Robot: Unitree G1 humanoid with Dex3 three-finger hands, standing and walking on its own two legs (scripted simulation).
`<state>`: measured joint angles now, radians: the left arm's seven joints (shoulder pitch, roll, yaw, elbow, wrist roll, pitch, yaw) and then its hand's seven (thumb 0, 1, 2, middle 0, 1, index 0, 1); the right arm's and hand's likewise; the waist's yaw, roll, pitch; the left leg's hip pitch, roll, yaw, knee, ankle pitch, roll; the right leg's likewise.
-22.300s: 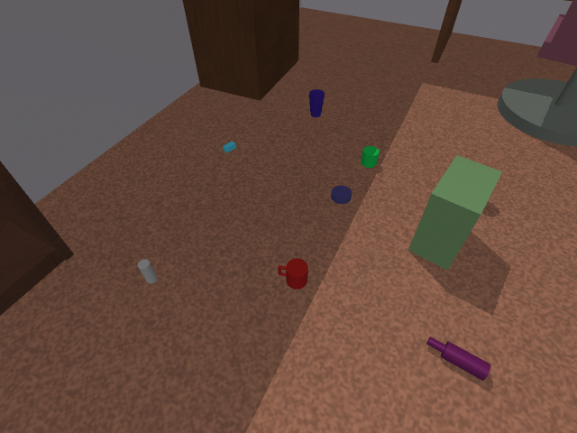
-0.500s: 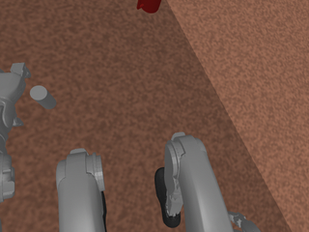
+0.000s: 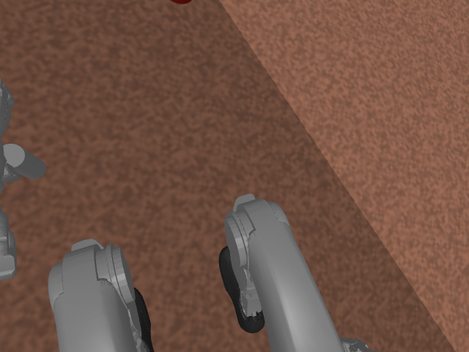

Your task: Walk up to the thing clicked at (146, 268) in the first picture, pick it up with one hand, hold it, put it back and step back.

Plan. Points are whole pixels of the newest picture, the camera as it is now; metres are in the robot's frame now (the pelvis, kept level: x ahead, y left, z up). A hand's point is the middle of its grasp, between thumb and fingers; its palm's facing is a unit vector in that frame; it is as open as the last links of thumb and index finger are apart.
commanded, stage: approach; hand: left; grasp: from above
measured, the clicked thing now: (23, 162) +0.50 +0.28 -0.29
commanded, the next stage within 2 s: rest palm in 0.06 s
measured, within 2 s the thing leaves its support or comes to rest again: neither
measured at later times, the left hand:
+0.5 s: hand (6, 161) +0.48 +0.28 -0.21, palm faces -0.43 -0.08 -0.90, open 13.4 cm
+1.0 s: hand (16, 164) +0.48 +0.28 -0.25, palm faces -0.47 -0.10 -0.88, open 13.3 cm
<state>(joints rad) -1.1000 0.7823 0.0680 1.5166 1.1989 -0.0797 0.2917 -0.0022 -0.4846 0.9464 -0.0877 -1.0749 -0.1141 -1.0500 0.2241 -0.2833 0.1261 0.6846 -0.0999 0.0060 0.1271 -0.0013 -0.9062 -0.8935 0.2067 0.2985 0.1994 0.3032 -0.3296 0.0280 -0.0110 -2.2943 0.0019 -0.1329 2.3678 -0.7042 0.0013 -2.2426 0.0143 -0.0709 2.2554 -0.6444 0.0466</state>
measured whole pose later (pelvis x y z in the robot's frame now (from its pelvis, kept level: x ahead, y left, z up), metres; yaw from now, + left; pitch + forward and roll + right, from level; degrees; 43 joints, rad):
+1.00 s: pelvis +0.00 +0.00 -0.03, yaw -3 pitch +33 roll -12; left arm -1.08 0.91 0.12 1.65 1.30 -0.22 0.50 0.00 -0.42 1.02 -0.13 -1.04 -0.14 -1.03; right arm 0.19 -0.30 0.20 0.69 -0.20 -0.11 0.18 0.00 -0.89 -0.89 0.21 0.30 0.20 0.30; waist -0.37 -0.06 0.08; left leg -2.36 -0.01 -0.20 2.50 -0.73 -0.01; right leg -2.29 0.02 -0.12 2.35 -0.65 0.05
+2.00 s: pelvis +0.00 +0.01 -0.03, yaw -5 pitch +31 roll -14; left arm -1.13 0.99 0.09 1.73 1.31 -0.21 0.56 0.00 -0.06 0.76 -0.36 -0.95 -0.41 -0.91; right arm 0.15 -0.32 0.27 0.65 -0.23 -0.16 0.21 0.00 -0.90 -0.90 0.21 0.30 0.20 0.30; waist -0.40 -0.10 0.11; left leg -2.35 -0.01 -0.23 2.52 -0.72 0.00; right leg -2.26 0.03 -0.15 2.33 -0.64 0.06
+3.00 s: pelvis +0.00 +0.01 -0.03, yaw -5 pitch +30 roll -14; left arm -1.13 0.99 0.08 1.76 1.31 -0.22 0.57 0.01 0.32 0.38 -0.93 -0.67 -0.87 -0.58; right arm 0.15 -0.33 0.28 0.63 -0.23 -0.18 0.21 0.00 -0.91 -0.90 0.21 0.30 0.20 0.30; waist -0.40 -0.10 0.11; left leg -2.35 -0.01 -0.23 2.52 -0.72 0.01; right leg -2.25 0.03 -0.15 2.33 -0.63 0.06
